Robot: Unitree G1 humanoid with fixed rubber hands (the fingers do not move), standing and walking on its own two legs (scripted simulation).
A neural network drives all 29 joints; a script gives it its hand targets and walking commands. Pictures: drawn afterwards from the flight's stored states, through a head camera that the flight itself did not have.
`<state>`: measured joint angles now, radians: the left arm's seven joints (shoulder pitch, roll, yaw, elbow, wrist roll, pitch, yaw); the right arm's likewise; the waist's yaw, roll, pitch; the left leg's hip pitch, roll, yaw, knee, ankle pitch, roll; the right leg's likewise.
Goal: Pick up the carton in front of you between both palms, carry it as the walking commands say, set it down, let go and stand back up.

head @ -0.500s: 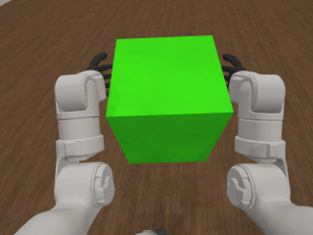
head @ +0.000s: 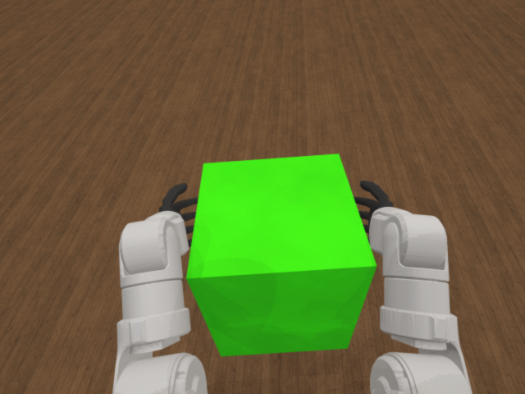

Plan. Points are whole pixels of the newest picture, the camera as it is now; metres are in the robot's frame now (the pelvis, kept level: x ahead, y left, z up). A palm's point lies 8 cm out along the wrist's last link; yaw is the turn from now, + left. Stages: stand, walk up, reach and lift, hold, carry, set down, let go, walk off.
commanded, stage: carry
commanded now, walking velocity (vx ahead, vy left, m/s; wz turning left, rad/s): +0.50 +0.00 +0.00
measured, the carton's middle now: (277, 258) +0.32 +0.01 +0.02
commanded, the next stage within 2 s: none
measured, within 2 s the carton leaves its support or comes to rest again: neither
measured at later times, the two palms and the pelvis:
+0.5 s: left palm (186, 138) +0.54 +0.17 +0.10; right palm (346, 135) +0.53 -0.13 +0.10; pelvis +0.27 +0.02 +0.01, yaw -1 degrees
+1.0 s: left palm (199, 120) +0.60 +0.15 +0.10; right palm (349, 118) +0.59 -0.15 +0.10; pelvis +0.33 +0.00 +0.01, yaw -1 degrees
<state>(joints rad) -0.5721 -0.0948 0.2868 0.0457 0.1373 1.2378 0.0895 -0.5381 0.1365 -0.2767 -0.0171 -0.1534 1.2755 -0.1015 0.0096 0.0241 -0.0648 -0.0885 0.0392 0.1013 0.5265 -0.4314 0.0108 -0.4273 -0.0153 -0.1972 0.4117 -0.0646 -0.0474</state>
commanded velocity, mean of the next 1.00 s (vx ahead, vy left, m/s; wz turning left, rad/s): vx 0.04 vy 0.00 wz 0.00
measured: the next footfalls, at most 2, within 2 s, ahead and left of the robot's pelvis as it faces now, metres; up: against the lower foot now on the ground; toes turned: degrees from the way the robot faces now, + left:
left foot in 0.32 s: +0.36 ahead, +0.12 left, +0.00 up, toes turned -13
right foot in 0.48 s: +0.26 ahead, -0.10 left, +0.00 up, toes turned -6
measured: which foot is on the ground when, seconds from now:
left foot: down 0.00-0.00, up 0.02-0.30, down 0.32-1.00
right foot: down 0.00-0.32, up 0.34-0.46, down 0.48-1.00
